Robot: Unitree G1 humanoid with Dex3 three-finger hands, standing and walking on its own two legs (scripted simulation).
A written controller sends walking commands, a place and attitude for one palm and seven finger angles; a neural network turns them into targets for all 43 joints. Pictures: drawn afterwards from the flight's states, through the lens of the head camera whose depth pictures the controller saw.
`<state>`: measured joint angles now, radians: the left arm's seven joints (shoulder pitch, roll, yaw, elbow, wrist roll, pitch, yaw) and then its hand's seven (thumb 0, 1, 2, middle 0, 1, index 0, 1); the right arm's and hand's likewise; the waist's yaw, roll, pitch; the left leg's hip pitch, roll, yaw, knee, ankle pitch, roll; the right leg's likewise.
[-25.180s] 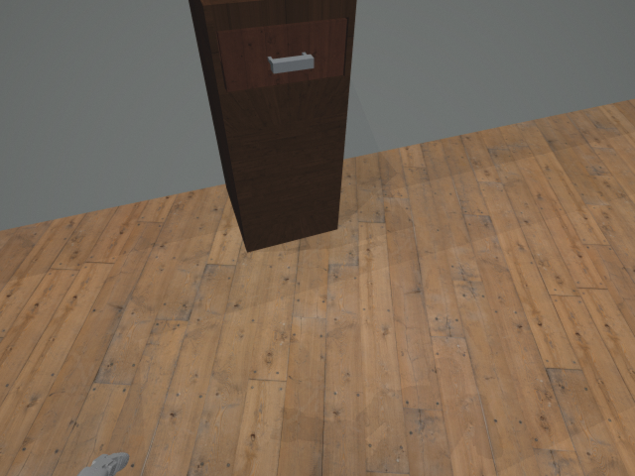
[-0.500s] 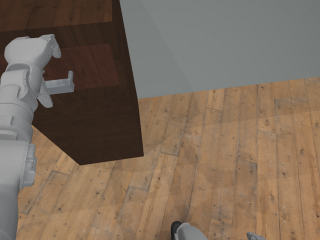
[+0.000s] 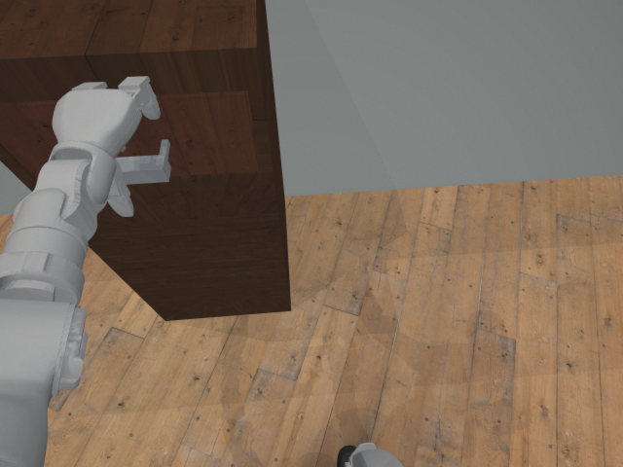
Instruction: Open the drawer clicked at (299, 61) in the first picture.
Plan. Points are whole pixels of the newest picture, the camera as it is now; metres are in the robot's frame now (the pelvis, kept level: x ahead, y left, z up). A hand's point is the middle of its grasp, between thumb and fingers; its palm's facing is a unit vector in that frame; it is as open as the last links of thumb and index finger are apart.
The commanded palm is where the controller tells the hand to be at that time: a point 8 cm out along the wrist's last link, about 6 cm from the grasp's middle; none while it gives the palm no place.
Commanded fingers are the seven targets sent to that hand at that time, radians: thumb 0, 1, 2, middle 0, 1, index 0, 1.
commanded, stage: re-aim the fingers above the handle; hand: left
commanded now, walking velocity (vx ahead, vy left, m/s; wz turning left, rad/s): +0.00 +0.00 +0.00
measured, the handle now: (128, 159) +0.55 +0.24 +0.04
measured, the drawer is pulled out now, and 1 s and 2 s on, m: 0.00 0.00 0.00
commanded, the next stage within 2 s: lower the fingers behind the handle in 1.78 s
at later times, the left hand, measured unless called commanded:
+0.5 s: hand (129, 158) +0.50 +0.21 +0.09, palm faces -0.04 -0.05 -1.00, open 13.8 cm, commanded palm +0.50 +0.26 +0.15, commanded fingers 0.00 -0.50 0.30 -0.30 -1.20 -0.30 -1.20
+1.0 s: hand (58, 200) +0.43 +0.28 +0.10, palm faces -0.19 +0.05 -0.98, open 13.7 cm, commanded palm +0.44 +0.26 +0.15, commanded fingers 0.00 -0.50 0.30 -0.30 -1.20 -0.30 -1.20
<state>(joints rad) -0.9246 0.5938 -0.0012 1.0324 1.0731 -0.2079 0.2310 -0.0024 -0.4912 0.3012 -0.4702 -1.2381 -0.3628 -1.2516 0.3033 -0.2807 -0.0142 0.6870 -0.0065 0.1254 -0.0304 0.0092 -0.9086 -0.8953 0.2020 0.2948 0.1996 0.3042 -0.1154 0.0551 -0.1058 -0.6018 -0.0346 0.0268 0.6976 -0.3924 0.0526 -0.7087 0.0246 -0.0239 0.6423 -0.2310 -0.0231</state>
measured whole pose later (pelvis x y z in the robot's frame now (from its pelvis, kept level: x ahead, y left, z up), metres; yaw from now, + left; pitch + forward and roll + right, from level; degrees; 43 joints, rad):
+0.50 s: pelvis +0.01 +0.00 +0.00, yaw +2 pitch +17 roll -1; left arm -0.92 0.60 -0.09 0.91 1.02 -0.33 0.09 0.00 -0.49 0.30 -0.32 -1.20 -0.32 -1.20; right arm 0.38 -0.32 -0.07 0.70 -0.01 0.11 -0.06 0.01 -0.91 -0.90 0.20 0.30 0.20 0.30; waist -0.10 0.02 -0.09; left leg -0.59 -0.05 -0.01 0.70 -0.40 0.05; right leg -0.68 0.01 -0.06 0.64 -0.25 -0.02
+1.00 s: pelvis -0.01 -0.01 +0.01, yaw +0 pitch +11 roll +0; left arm -0.78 0.65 -0.06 0.98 1.01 -0.15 0.02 0.00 -0.49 0.30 -0.33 -1.21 -0.33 -1.22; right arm 0.31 -0.27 0.00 0.64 0.05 0.13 -0.07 0.01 -0.91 -0.89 0.21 0.30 0.20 0.30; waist -0.04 0.06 -0.07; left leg -0.45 -0.03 0.03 0.59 -0.34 0.04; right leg -0.56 0.03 -0.02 0.56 -0.19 -0.03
